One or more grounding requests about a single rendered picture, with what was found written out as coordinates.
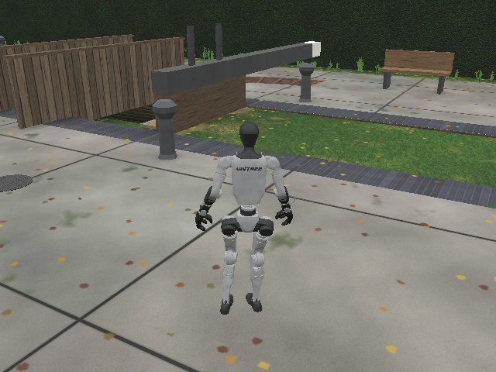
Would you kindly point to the left robot forearm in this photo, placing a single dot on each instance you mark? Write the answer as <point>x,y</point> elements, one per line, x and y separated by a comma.
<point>206,204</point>

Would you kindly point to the robot left upper arm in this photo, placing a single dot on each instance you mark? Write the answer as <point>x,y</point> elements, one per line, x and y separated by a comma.
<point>219,176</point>

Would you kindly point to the right robot forearm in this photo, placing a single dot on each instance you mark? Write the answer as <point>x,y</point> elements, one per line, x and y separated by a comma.
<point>285,203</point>

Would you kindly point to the robot right upper arm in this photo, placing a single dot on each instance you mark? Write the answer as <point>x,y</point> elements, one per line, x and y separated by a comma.
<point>277,176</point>

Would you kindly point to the left robot hand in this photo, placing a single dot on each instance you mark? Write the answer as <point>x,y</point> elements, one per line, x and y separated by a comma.
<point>199,219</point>

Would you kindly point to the humanoid robot torso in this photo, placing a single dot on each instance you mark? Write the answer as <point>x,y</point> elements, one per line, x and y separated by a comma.
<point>248,187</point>

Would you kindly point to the right robot hand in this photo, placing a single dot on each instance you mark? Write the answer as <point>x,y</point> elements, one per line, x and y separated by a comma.
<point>281,214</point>

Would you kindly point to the robot right shin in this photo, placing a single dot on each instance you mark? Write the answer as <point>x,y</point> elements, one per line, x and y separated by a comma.
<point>256,277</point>

